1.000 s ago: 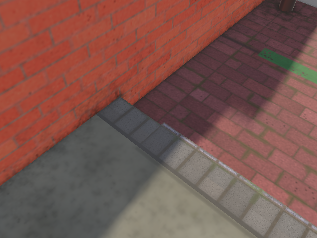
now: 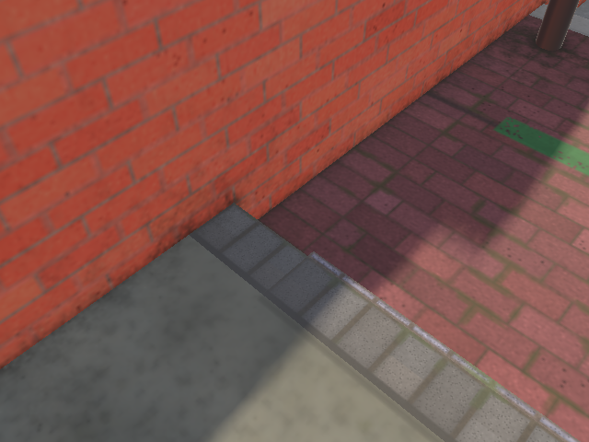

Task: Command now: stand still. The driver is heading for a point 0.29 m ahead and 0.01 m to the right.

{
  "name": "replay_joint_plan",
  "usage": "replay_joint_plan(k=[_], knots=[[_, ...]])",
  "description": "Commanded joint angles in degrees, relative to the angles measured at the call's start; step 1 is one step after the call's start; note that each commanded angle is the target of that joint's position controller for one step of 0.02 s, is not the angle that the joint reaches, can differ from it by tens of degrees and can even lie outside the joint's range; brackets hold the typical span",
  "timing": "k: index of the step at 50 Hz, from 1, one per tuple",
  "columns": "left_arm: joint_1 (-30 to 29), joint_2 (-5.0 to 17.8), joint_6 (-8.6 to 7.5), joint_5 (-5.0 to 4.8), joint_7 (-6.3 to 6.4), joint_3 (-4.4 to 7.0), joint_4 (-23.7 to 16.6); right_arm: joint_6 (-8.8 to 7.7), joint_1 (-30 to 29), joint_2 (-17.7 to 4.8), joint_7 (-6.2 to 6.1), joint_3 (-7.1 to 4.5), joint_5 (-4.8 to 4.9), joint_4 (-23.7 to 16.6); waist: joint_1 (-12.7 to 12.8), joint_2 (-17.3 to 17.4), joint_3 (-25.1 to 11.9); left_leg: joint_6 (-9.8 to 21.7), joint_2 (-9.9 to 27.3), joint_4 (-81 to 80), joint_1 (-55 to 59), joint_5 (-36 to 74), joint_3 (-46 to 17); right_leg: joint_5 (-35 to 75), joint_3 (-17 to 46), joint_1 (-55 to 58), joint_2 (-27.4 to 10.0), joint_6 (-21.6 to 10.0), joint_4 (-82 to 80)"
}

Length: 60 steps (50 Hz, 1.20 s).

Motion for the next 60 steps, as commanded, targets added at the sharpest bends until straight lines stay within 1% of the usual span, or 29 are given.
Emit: replay_joint_plan(k=[1,4,6,7,9,10,12,14,16,18,19,20,21,22,24,25,28,30,32,35,37,38,39,40,41,42,44,47,60], knots=[[-0.37,6.04,-0.72,-0.06,0.2,1.35,-2.17,-0.71,0.26,-5.74,-0.38,-1.5,0.03,-2.66,-0.03,-0.1,-1.54,0.84,2.64,-3.48,2.83,11.79,-2.19,6.6,4.31,-2.97,-3.94,-1.05,-6.86],[-0.21,6.03,-0.76,-0.13,0.17,1.32,-0.99,-0.67,0.66,-5.71,-0.61,-1.51,0.07,-1.47,0.0,-0.15,-1.34,0.65,2.66,-3.73,3.03,11.86,-2.09,6.49,4.39,-2.92,-3.95,-1.24,-7.36],[0.95,6.09,-0.47,-0.27,0.37,1.32,0.44,-0.52,1.92,-4.79,-0.78,-1.3,0.18,0.02,0.15,-1.74,-1.48,0.76,0.54,-2.79,2.33,0.63,0.35,-7.17,4.92,-3.12,-3.48,-2.22,-9.7],[1.58,8.08,-0.21,-0.73,0.65,1.96,0.74,-0.69,1.83,-5.11,-0.88,-1.47,0.5,0.19,0.73,-4.01,0.26,1.0,-1.48,0.39,-1.35,-7.86,2.85,-16.82,7.47,-3.33,-4.56,-4.1,-11.51],[4.37,11.59,-0.24,-1.18,1.12,2.9,1.32,-2.24,-1.13,-5.15,-0.69,-1.4,1.43,-1.35,2.32,-9.46,5.01,1.34,-1.36,9.21,-12.07,-11.36,6.55,-31.23,21.51,-1.96,-14.68,-10.55,-19.4],[4.76,12.56,-0.51,-1.23,1.39,3.28,1.29,-3.46,-3.7,-5.27,-0.38,-1.25,2.04,-2.24,3.12,-9.98,7.85,1.9,1.36,12.8,-15.25,-9.97,5.53,-30.93,27.6,-3.12,-19.15,-13.3,-22.01],[5.41,12.41,-1.31,-0.98,1.5,3.41,1.42,-5.09,-4.88,-6.02,0.53,-1.49,2.31,-2.47,3.57,-8.7,7.8,3.06,4.5,17.26,-21.29,-13.1,3.77,-22.98,29.37,1.71,-21.48,-14.79,-22.59],[3.95,12.07,-1.45,-1.85,1.2,3.37,0.88,-6.08,-4.26,-5.83,1.54,-1.33,2.32,-1.84,2.79,-7.13,5.37,3.94,5.31,11.11,-18.31,-12.04,4.98,-14.76,23.1,4.21,-18.8,-12.71,-21.81],[1.18,12.52,-1.01,-2.62,0.81,3.45,0.47,-6.63,-0.74,-4.77,2.17,-1.29,2.04,0.59,0.16,-6.44,2.52,3.69,2.43,1.11,-3.91,-1.5,9.17,-6.64,13.92,-1.66,-13.53,-10.31,-19.44],[1.82,10.96,-0.66,-2.23,0.52,2.98,0.87,-6.31,7.47,-5.58,2.22,-2.25,1.98,4.63,-3.27,-4.59,-0.96,2.72,-1.07,-2.87,11.27,5.19,11.79,-4.02,9.0,-8.41,-9.89,-8.3,-12.92],[1.14,8.15,-0.96,-1.55,0.32,1.99,0.77,-6.07,11.59,-6.93,1.79,-2.82,2.11,5.27,-5.46,-1.87,-2.38,3.8,2.26,-5.53,17.34,3.96,6.77,0.42,5.7,-11.96,-7.07,-5.64,-4.34],[0.12,3.47,-1.49,0.39,0.11,0.46,-0.86,-5.78,16.62,-12.04,1.05,-3.66,1.48,5.02,-6.33,12.1,-5.79,7.92,15.51,-11.85,22.67,7.89,-11.53,-5.74,-0.72,-18.42,-1.34,-0.76,16.53],[1.32,5.57,-2.31,-1.1,0.4,1.25,-2.14,-5.94,17.76,-16.06,1.83,-4.2,0.32,5.2,-4.99,18.52,-5.08,16.76,24.53,-17.46,22.03,10.16,-29.56,-16.92,1.25,-27.6,2.3,0.51,28.06],[2.43,9.44,-2.56,-1.97,0.59,2.23,-1.13,-6.43,12.78,-12.5,2.14,-3.11,0.43,4.08,-2.71,8.88,-1.12,17.89,24.69,-16.48,18.42,12.86,-26.56,-15.84,4.47,-30.0,-1.74,0.29,34.87],[2.71,9.3,-2.05,-1.64,0.24,2.54,0.63,-6.6,6.26,-9.53,2.51,-1.9,0.74,2.68,-0.46,3.95,-0.32,13.78,18.86,-15.53,15.08,25.05,-12.77,-7.72,3.51,-28.38,-4.97,-0.03,34.55],[2.0,9.11,-1.63,-1.11,0.24,2.71,0.73,-6.31,4.46,-8.84,2.46,-1.55,1.03,2.52,-0.06,3.86,0.16,12.35,16.94,-15.84,14.31,31.1,-8.33,-4.35,2.89,-27.45,-5.99,0.4,31.5],[1.57,5.2,-0.78,-0.76,-0.27,1.96,1.35,-5.57,5.57,-6.56,1.64,-0.42,-0.04,4.55,0.72,5.29,-2.04,11.11,12.33,-15.04,11.02,44.33,0.9,2.79,0.41,-19.98,-5.07,2.25,22.47],[-1.68,3.93,-0.51,-0.41,-0.04,1.31,0.48,-5.0,4.65,-8.59,1.0,-0.62,-0.13,5.13,0.35,5.42,-2.45,11.09,11.35,-14.41,8.87,46.33,3.7,5.9,-0.43,-15.75,-4.46,3.11,13.54],[-4.02,4.71,-0.2,-0.38,0.22,1.23,-0.09,-4.35,5.22,-10.49,0.75,-0.98,0.04,6.23,-0.53,6.13,-3.31,11.45,11.91,-13.88,7.88,46.67,3.79,8.18,-1.24,-12.0,-3.47,3.4,8.38],[-5.49,6.42,0.14,-0.4,0.45,1.53,-0.59,-3.75,3.96,-10.52,0.31,-0.88,1.05,7.62,-0.38,5.58,-2.57,11.81,13.88,-12.85,7.69,40.45,1.34,9.22,-0.42,-9.6,-3.3,2.63,3.33],[-4.47,7.05,-0.21,0.19,0.49,1.89,0.12,-3.49,2.95,-9.69,0.33,-0.65,1.74,8.58,1.18,3.7,-2.35,9.66,12.23,-10.1,6.67,33.58,1.41,16.95,-0.52,-4.24,-2.85,0.67,-4.89],[-3.1,9.15,-0.43,0.68,0.84,2.56,0.7,-3.68,5.28,-8.94,0.46,-0.49,1.21,9.67,1.13,0.88,-3.49,7.45,9.76,-7.94,5.76,28.71,2.1,27.94,1.76,0.87,-4.42,-0.54,-7.34],[-1.5,12.29,-0.37,0.55,1.32,3.27,0.86,-4.18,7.91,-8.16,0.59,-0.24,-0.31,10.1,-0.28,-2.62,-6.34,5.07,6.27,-5.18,2.76,19.25,4.09,43.58,5.21,7.89,-8.24,-2.41,-3.86],[-1.47,10.83,-0.02,0.17,1.34,2.94,2.17,-4.03,13.81,-4.6,0.5,0.54,-0.33,11.88,-3.04,-7.71,-10.04,2.61,4.2,-5.14,-1.55,6.9,5.25,46.96,8.0,14.45,-10.97,-7.8,-0.29],[-2.24,7.35,0.46,-0.78,1.0,2.39,2.21,-3.52,12.1,-5.13,0.25,0.77,-0.17,12.33,-1.29,-6.41,-8.94,0.94,3.34,-4.73,-2.28,0.34,6.16,42.97,9.63,13.36,-11.16,-9.64,-0.66],[-3.73,6.26,0.77,-1.02,0.76,2.17,2.55,-2.76,9.62,-5.83,0.04,0.61,0.3,11.83,-1.21,-5.93,-7.29,0.41,3.07,-5.1,-3.06,-0.63,6.2,36.91,10.29,11.19,-10.63,-9.42,-1.56],[-6.4,6.82,0.54,-0.53,0.23,2.33,2.18,-1.38,7.95,-7.37,-0.59,0.37,0.52,12.14,-1.11,-3.49,-5.17,0.51,2.99,-5.08,-2.24,2.71,6.06,33.61,9.06,7.19,-8.79,-8.19,-1.79],[-7.15,7.0,-0.25,-0.61,-0.28,2.53,3.41,-0.36,8.65,-7.44,-0.85,0.58,0.28,13.63,-1.46,-2.42,-6.52,0.84,3.54,-5.65,2.05,7.53,5.69,37.24,6.35,5.64,-6.9,-6.8,-0.45],[-8.68,6.44,1.76,-0.77,1.16,2.79,7.66,-0.77,7.96,-5.66,-0.66,1.83,0.29,18.04,-0.76,-0.14,-1.75,1.49,3.83,-7.47,-0.91,0.68,6.42,20.75,3.9,3.55,-4.12,-4.8,-2.22]])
